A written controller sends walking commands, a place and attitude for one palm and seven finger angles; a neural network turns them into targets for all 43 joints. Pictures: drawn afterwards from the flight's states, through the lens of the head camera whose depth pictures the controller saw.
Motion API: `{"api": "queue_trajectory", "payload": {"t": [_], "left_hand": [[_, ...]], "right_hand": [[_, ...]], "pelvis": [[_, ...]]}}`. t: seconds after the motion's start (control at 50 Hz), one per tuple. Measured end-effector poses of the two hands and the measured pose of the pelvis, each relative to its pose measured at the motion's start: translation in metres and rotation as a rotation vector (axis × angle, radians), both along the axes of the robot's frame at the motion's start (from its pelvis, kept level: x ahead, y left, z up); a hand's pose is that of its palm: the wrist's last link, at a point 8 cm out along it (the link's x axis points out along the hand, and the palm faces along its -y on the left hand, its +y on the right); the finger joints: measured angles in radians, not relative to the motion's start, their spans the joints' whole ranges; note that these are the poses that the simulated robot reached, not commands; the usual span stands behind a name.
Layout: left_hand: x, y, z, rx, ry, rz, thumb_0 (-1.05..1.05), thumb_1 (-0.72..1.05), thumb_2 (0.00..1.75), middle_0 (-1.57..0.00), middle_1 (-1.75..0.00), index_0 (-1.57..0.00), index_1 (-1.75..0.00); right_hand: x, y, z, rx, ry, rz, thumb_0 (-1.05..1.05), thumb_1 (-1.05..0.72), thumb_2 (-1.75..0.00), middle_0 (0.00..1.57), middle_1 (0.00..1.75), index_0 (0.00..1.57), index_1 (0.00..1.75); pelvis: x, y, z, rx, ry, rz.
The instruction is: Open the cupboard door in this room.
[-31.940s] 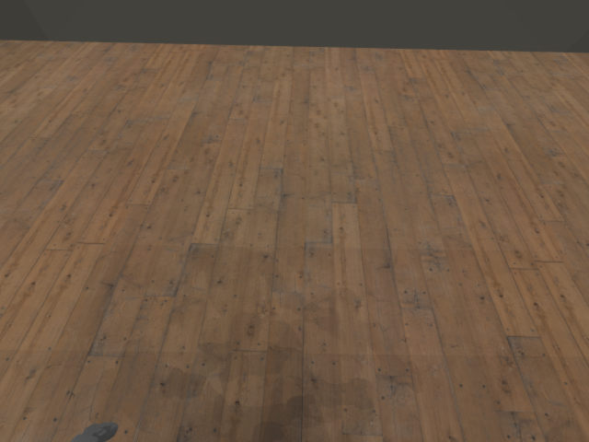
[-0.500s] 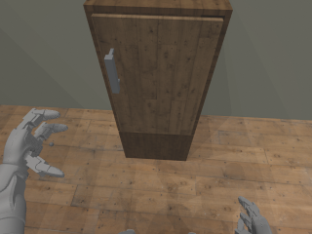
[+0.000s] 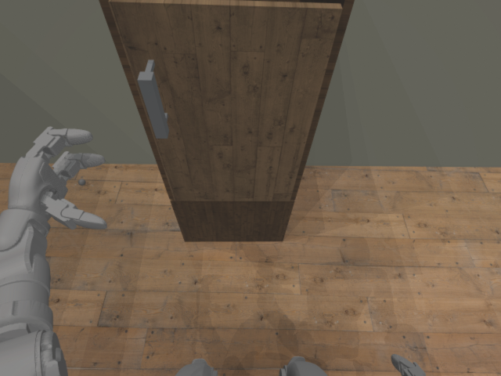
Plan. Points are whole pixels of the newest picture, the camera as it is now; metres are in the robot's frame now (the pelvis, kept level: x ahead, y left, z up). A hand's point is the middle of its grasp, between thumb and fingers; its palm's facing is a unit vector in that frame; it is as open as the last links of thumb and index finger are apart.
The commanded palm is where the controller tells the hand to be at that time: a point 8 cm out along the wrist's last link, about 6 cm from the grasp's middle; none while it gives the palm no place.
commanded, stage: move the hooked fingers beside the handle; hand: left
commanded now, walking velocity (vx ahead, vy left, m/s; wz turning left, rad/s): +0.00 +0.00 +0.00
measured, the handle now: (156, 100) +0.60 +0.19 +0.06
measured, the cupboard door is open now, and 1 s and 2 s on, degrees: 0 0 0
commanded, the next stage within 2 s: slide the fingers in behind the handle in 1.92 s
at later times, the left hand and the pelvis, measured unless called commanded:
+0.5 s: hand (104, 142) +0.47 +0.25 +0.08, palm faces -0.01 -1.00 -0.02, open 14.0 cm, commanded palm +0.45 +0.31 +0.07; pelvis +0.00 +0.01 -0.01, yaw -1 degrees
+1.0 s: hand (116, 110) +0.55 +0.25 +0.08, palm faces -0.01 -1.00 +0.00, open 14.0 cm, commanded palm +0.54 +0.29 +0.06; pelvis +0.01 +0.02 -0.02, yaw -2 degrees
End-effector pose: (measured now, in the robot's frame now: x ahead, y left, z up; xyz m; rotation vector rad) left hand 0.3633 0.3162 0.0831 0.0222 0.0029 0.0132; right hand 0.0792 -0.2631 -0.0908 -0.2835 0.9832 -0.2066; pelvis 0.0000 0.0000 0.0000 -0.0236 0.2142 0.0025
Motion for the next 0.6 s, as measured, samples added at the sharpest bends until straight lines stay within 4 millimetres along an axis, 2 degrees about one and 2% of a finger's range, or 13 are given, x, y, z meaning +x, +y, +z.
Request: {"api": "queue_trajectory", "payload": {"t": [0.38, 0.6], "left_hand": [[0.064, -0.005, -0.004, -0.01, 0.018, -0.012, -0.01, -0.5, 0.3, -0.3, -1.2, -0.3, -1.2], [0.105, -0.009, -0.006, -0.011, 0.019, -0.014, -0.01, -0.5, 0.3, -0.3, -1.2, -0.3, -1.2]], "right_hand": [[-0.039, 0.002, -0.01, -0.022, 0.157, -0.063, 0.01, -0.9, -0.89, 0.2, 0.3, 0.2, 0.3], [-0.074, 0.005, -0.014, -0.03, 0.288, -0.12, 0.01, -0.9, -0.89, 0.2, 0.3, 0.21, 0.3]], "pelvis": [[-0.004, 0.007, -0.009, -0.013, 0.065, -0.005], [-0.001, 0.011, -0.015, -0.022, 0.12, -0.016]]}}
